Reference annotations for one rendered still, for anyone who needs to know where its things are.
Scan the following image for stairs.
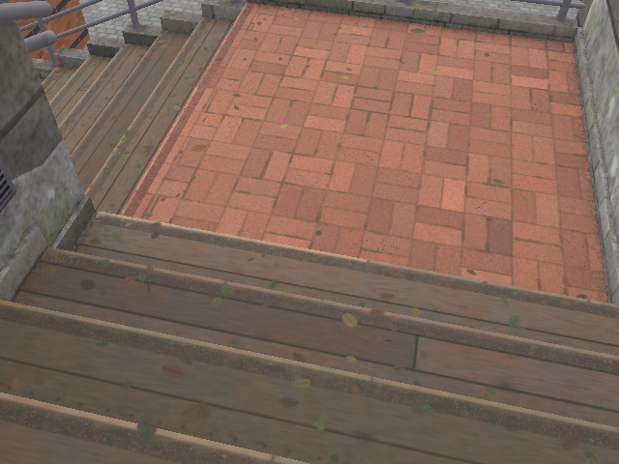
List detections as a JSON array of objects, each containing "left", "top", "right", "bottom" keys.
[
  {"left": 0, "top": 212, "right": 619, "bottom": 464},
  {"left": 40, "top": 17, "right": 234, "bottom": 215}
]

